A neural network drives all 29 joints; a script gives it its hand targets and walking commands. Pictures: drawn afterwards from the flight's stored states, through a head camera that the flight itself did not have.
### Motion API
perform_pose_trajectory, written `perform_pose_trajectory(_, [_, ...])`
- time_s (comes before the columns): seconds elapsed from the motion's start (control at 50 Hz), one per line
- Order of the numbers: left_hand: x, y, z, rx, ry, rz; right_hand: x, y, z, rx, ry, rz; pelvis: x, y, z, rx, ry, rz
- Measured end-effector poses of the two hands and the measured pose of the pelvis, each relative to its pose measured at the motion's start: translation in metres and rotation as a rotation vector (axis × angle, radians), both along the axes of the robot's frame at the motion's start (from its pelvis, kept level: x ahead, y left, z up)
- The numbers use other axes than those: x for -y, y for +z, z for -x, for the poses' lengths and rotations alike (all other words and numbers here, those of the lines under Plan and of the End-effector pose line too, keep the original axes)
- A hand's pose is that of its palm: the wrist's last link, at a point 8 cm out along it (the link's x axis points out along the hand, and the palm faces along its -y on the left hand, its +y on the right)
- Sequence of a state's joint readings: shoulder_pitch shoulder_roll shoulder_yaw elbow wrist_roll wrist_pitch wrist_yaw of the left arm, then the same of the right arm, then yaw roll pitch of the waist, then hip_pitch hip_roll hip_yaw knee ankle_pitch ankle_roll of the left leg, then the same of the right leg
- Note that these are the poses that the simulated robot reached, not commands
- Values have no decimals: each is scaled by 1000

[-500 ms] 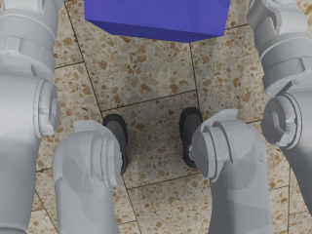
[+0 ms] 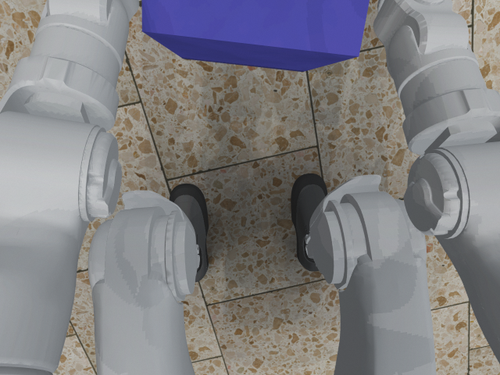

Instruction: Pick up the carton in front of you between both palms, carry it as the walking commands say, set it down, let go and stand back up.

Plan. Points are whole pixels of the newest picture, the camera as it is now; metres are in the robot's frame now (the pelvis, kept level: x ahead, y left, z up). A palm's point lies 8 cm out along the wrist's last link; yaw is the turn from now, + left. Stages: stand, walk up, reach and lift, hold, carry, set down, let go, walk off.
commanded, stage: reach and lift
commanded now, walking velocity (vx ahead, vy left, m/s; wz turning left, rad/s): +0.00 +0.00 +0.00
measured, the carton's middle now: out of the picture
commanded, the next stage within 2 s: none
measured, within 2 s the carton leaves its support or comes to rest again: leaves its support in 0.30 s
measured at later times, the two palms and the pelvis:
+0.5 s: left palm out of the picture +0.55 +0.15 -0.09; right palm out of the picture +0.54 -0.15 -0.08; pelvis +0.01 -0.01 +0.02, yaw +2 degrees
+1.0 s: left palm out of the picture +0.50 +0.15 +0.08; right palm out of the picture +0.50 -0.15 +0.08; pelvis +0.00 -0.01 +0.13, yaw +3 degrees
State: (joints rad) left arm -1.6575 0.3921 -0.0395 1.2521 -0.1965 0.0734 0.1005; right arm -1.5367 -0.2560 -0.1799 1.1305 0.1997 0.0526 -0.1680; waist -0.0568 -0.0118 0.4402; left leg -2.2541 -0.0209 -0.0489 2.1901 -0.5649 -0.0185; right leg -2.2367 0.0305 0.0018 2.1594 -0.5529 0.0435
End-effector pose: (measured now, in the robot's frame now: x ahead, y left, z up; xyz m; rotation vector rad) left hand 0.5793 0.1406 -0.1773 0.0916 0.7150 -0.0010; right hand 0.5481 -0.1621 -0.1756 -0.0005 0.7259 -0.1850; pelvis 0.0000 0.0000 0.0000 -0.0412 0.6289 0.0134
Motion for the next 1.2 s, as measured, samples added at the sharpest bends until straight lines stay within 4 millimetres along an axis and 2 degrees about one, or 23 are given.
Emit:
perform_pose_trajectory(0.24, [1, 0, -1, -24, -6, 28, 3, 3, -6, -29, 25, -20, -3, -13, -6, 9, 4, -1])
perform_pose_trajectory(0.34, [1, 8, 7, -13, 22, 23, -1, 19, -7, -19, -12, 10, -3, -11, -11, -26, 5, -3])
perform_pose_trajectory(0.4, [0, 29, 15, 7, 40, 31, -5, 40, -1, 2, -31, 5, 0, -4, -11, -33, 11, -7])
perform_pose_trajectory(0.56, [-13, 129, 42, 39, 117, 53, -18, 126, 20, 39, -10, -41, 8, 34, -6, -85, 33, -15])
perform_pose_trajectory(0.66, [-13, 174, 55, 14, 114, 48, -17, 169, 35, 14, -1, -31, 9, 63, 1, -104, 40, -10])
perform_pose_trajectory(0.74, [-9, 197, 62, 11, 105, 44, -13, 192, 43, 12, -4, -23, 8, 82, 5, -115, 36, -9])
perform_pose_trajectory(0.88, [-7, 225, 69, 27, 113, 50, -11, 223, 48, 29, -4, -25, 7, 107, 5, -126, 25, -16])
perform_pose_trajectory(1.02, [-14, 262, 80, 35, 138, 60, -17, 262, 52, 36, 13, -28, 6, 136, -6, -114, 29, -20])
perform_pose_trajectory(1.2, [-16, 321, 101, 24, 155, 70, -19, 322, 69, 25, 17, -32, 4, 187, -26, -56, 38, -17])
